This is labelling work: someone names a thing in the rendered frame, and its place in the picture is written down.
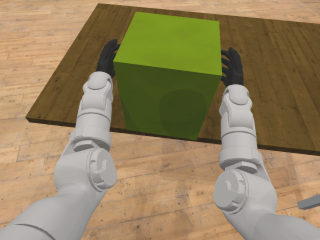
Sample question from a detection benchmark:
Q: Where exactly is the left robot forearm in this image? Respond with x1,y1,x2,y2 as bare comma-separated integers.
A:
54,71,113,187

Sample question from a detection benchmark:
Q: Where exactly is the right robot hand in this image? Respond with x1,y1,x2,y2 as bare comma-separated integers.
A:
220,47,244,88

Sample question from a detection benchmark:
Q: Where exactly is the robot left upper arm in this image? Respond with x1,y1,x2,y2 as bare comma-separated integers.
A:
0,147,118,240

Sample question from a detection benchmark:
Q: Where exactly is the carton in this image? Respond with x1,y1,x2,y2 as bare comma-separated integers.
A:
113,11,222,140

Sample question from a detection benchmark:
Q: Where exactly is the left robot hand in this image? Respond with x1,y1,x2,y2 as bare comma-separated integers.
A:
96,38,121,79

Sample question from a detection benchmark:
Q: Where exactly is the right robot forearm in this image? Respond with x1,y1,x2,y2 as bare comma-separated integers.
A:
219,84,272,184

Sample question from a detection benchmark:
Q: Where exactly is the robot right upper arm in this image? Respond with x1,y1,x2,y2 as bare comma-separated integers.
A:
212,168,320,240

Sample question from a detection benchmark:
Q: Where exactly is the table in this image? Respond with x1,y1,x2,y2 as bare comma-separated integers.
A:
25,3,320,210

